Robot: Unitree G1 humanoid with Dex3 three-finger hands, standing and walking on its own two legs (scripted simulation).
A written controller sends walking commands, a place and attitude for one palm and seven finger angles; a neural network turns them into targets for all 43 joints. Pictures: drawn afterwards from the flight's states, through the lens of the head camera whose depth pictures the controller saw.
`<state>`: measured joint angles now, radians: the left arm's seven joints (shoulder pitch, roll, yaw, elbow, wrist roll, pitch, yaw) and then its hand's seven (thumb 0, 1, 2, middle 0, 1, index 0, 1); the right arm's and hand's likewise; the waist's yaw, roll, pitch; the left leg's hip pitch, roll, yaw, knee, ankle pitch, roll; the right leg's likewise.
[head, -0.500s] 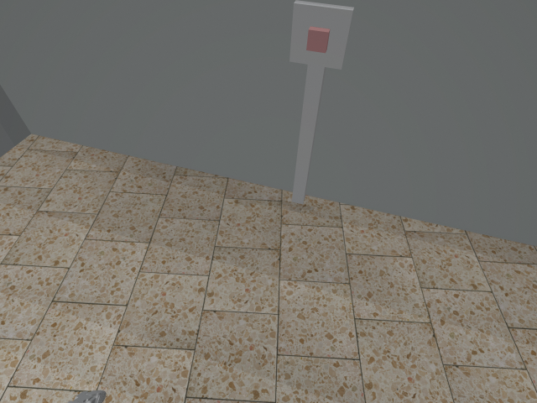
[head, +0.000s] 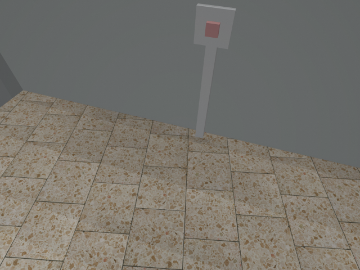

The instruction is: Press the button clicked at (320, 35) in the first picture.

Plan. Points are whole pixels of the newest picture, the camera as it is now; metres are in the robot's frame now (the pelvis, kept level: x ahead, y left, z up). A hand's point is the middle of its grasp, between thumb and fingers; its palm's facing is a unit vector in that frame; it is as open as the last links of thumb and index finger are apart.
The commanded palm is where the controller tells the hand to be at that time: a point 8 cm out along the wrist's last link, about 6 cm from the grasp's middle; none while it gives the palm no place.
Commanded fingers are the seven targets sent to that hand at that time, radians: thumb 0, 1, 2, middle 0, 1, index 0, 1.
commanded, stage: stand and wait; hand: left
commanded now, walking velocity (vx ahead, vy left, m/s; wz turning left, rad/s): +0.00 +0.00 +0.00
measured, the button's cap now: (212, 29) +1.13 -0.08 +0.05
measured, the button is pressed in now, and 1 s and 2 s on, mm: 0 0 0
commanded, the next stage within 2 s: look at it before walking up in 0.36 s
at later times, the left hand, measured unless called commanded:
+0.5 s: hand out of the picture +0.06 +0.24 -0.15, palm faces -0.03 -0.94 -0.33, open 7.4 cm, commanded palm none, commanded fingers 0.00 0.90 0.90 -0.20 -0.30 -0.20 -0.30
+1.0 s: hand out of the picture +0.05 +0.24 -0.16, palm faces -0.03 -0.94 -0.33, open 7.4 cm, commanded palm none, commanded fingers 0.00 0.90 0.90 -0.20 -0.30 -0.20 -0.30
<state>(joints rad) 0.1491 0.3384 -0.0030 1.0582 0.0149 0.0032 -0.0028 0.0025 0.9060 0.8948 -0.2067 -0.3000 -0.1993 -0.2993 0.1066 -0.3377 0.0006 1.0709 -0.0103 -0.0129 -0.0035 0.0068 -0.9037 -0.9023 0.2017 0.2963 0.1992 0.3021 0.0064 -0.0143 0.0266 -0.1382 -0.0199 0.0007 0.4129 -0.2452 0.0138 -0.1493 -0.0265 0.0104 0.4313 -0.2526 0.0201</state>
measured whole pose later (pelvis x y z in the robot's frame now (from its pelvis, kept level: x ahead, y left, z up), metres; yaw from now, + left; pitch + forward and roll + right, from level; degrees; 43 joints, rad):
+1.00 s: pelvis -0.01 -0.01 +0.00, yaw +0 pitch -2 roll +0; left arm 0.15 0.34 0.00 1.10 0.02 0.00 -0.01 0.00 0.91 0.89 -0.21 -0.30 -0.20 -0.30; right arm 0.12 -0.34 0.01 1.12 -0.01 -0.02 0.00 0.01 -0.90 -0.90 0.20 0.30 0.20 0.30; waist 0.00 -0.01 0.04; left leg -0.14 -0.01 0.00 0.36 -0.20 0.00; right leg -0.15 -0.01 0.01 0.38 -0.20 0.01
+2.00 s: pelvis +0.28 -0.01 +0.00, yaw -24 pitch +0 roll +0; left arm 0.23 0.24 0.11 0.97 0.04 0.01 -0.03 0.00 0.92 0.90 -0.20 -0.30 -0.19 -0.30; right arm 0.21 -0.16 -0.05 1.00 -0.02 -0.08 -0.03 -0.01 -0.94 -0.90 0.20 0.30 0.20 0.30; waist 0.03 -0.05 0.05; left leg -0.22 0.07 0.26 0.49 -0.26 0.04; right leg -0.58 -0.08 -0.06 1.17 -0.29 0.02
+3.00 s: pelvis +0.41 -0.11 -0.01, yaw -15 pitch +0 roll +1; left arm 0.21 0.18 0.03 0.98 0.03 0.00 0.02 0.00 0.91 0.90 -0.20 -0.30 -0.19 -0.30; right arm 0.19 -0.24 -0.07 1.01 -0.01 0.06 -0.01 0.01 -0.91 -0.90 0.20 0.30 0.20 0.30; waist 0.00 0.05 0.05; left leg -0.36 -0.01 0.00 0.89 -0.47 -0.02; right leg -0.25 -0.06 -0.11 0.55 -0.30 -0.02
